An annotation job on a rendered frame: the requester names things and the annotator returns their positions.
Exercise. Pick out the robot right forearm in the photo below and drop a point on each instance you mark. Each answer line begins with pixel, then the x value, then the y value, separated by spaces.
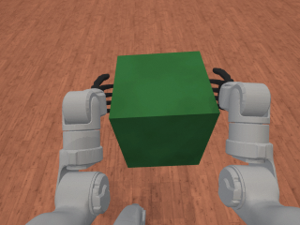
pixel 248 105

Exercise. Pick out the right robot upper arm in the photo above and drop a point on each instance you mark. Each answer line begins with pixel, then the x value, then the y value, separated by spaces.
pixel 252 192

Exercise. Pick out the robot left forearm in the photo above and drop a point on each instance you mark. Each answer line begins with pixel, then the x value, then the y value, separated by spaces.
pixel 81 112

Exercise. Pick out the robot left thigh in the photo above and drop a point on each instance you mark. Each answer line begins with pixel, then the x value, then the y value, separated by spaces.
pixel 131 215

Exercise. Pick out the left robot upper arm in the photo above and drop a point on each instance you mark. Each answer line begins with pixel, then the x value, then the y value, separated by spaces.
pixel 80 198

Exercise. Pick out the left robot hand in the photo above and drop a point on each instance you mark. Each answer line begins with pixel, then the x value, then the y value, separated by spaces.
pixel 97 85

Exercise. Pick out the right robot hand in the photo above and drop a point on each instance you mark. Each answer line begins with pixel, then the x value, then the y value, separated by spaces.
pixel 225 76

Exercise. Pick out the carton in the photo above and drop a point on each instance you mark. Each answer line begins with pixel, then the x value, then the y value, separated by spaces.
pixel 163 109

